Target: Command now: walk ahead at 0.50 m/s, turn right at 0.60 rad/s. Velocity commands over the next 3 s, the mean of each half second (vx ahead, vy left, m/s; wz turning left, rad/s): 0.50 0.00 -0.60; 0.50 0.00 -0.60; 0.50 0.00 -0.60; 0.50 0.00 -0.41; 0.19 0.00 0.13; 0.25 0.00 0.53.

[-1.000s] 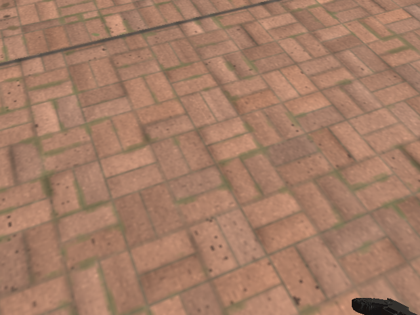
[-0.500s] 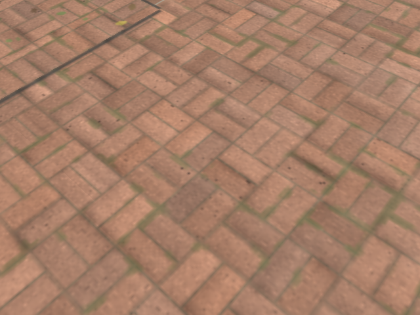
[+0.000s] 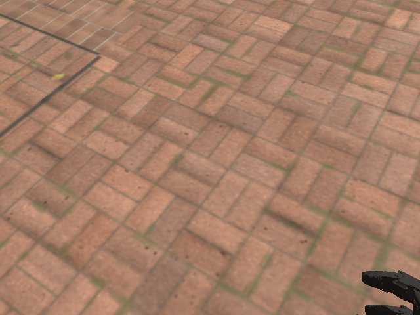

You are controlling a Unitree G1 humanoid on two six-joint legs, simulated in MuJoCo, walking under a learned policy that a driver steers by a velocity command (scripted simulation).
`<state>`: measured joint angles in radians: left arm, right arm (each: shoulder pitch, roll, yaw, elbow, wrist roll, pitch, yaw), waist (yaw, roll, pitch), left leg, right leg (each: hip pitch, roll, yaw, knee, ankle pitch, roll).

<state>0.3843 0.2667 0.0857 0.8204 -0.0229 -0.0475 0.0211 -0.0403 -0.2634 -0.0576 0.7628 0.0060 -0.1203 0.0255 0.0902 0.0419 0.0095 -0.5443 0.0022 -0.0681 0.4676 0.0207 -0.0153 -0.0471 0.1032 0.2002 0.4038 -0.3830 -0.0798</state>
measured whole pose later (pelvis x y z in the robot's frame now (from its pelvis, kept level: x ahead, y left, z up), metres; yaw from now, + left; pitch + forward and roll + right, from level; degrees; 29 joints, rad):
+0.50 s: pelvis +0.26 -0.01 +0.00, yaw -18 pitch +2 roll +2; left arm 0.09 0.27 0.06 0.63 -0.02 -0.02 -0.05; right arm 0.31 -0.30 -0.08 0.88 0.01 -0.07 0.00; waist -0.09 -0.03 0.04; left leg 0.07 0.01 0.23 0.24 -0.34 -0.03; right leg -0.65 -0.09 -0.01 0.67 -0.05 -0.04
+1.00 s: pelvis +0.53 -0.14 +0.00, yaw -36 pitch +3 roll +0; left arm 0.37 0.30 0.08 0.70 -0.02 -0.04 0.01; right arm 0.01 -0.29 -0.04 0.70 0.00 -0.10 0.03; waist 0.08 0.05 0.02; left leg -0.57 0.02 -0.08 0.52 0.01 -0.04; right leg -0.09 0.11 0.19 0.44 -0.37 -0.07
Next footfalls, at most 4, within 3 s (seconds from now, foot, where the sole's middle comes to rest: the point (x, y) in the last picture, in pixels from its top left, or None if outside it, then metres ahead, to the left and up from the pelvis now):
0.04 left None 0.20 0.13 -0.77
0.58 right None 0.42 -0.19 -0.77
1.04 left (295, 230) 0.77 -0.15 -0.77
1.56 right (413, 238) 0.77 -0.54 -0.77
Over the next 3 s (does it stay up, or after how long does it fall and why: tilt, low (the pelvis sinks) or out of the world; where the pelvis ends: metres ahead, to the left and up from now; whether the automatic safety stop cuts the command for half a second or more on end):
stays up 1.06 -0.75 -0.01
